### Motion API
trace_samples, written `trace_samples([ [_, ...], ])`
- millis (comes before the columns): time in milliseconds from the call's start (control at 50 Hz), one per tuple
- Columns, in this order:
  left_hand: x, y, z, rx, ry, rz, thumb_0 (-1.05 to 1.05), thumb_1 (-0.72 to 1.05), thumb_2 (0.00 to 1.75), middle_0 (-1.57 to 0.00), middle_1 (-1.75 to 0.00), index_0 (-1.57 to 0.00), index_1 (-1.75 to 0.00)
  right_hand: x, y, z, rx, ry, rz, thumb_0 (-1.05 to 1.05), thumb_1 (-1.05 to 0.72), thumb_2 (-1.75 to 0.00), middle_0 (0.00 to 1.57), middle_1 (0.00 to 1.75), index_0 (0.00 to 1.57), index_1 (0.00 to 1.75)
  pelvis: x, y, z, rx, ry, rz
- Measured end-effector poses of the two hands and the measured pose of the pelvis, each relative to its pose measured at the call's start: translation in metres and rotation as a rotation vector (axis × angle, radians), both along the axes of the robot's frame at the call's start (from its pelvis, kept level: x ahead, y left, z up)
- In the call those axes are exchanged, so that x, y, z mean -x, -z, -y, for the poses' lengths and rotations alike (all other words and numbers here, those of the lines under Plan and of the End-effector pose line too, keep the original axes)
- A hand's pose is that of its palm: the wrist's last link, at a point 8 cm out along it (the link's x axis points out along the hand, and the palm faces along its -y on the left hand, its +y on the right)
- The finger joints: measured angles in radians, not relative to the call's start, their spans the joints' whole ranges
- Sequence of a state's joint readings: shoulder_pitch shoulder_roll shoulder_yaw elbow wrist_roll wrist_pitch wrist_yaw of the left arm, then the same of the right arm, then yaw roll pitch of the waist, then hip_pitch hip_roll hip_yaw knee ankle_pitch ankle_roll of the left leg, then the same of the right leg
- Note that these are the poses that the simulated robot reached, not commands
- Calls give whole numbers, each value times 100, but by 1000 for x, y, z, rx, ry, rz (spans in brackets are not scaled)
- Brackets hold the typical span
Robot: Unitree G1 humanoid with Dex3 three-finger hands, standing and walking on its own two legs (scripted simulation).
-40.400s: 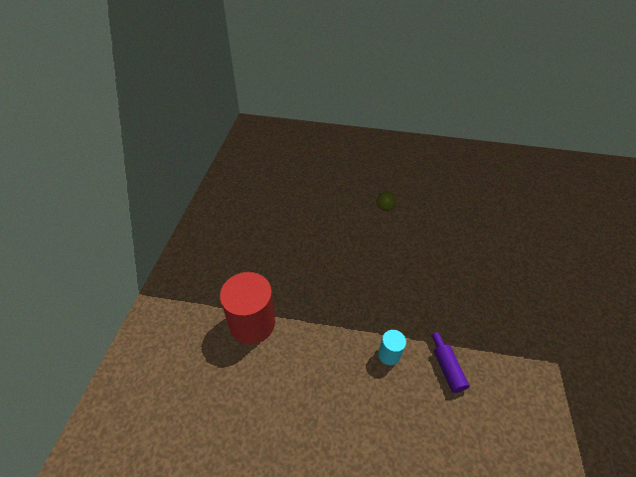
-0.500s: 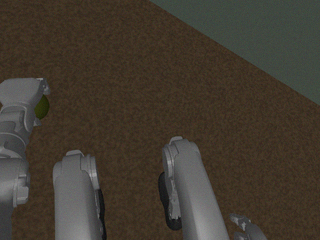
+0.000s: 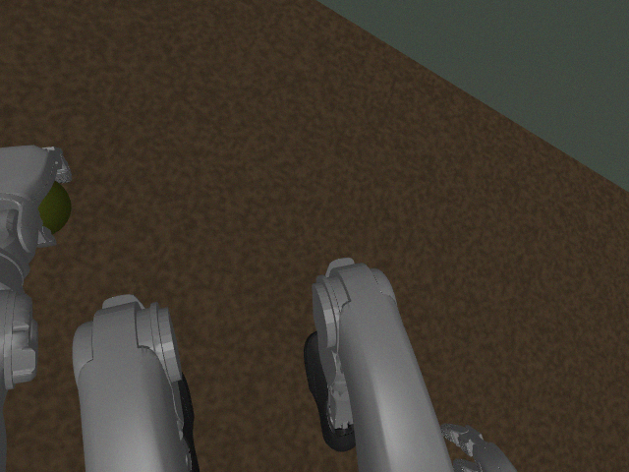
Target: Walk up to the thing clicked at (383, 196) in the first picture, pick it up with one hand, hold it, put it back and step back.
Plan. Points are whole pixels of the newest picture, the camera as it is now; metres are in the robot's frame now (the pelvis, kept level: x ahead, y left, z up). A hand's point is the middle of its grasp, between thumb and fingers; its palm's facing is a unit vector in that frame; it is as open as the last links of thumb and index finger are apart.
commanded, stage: lower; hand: left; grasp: from above
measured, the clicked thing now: (32, 206) +0.46 +0.29 -0.21
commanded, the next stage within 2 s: rest in 0.12 s
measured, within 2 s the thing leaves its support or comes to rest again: rests again in 2.00 s
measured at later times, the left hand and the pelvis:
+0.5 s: hand (50, 209) +0.46 +0.28 -0.23, palm faces -0.46 -0.08 -0.88, open 9.9 cm; pelvis +0.01 +0.00 -0.03, yaw -2 degrees
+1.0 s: hand (59, 209) +0.47 +0.27 -0.26, palm faces -0.44 -0.09 -0.89, open 9.9 cm; pelvis +0.00 +0.00 -0.04, yaw -4 degrees
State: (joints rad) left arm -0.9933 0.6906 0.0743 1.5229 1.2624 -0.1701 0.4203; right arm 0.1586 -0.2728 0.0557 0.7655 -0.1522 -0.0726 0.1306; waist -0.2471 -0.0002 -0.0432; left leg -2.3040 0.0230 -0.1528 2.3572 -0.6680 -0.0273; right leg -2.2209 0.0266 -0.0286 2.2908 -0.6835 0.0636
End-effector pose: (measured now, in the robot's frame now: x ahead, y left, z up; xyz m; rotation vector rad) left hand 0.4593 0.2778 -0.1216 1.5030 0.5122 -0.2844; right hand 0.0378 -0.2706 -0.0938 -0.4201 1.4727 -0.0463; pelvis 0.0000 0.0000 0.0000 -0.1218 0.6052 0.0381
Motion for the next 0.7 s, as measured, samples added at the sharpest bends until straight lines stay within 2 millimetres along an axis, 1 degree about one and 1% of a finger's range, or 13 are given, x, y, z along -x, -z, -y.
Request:
trace_samples([
  [180,-1,27,0,21,13,31,0,-7,49,-62,-55,-76,-62,0,7,4,23,-11,-15,0,-92,-90,20,30,20,30,-2,16,0,9,6,15],
  [280,-2,36,-1,11,14,43,-1,-6,47,-62,-55,-77,-60,-3,12,4,26,-15,-15,0,-92,-90,20,30,20,30,-4,21,0,12,9,14],
  [440,-5,48,0,6,-4,25,-1,-7,47,-64,-53,-78,-60,-8,19,0,5,-43,-8,0,-91,-90,20,30,20,30,-5,27,-1,19,18,24],
  [600,-12,61,2,26,-5,35,-1,-7,47,-64,-53,-78,-60,1,20,-2,-3,-60,-29,0,-91,-90,20,30,20,30,-6,34,-2,34,26,42],
  [700,-12,70,4,32,-1,34,-1,-7,47,-63,-53,-78,-60,7,18,-3,-7,-63,-51,0,-91,-90,20,30,20,30,-7,37,-2,40,31,49],
])
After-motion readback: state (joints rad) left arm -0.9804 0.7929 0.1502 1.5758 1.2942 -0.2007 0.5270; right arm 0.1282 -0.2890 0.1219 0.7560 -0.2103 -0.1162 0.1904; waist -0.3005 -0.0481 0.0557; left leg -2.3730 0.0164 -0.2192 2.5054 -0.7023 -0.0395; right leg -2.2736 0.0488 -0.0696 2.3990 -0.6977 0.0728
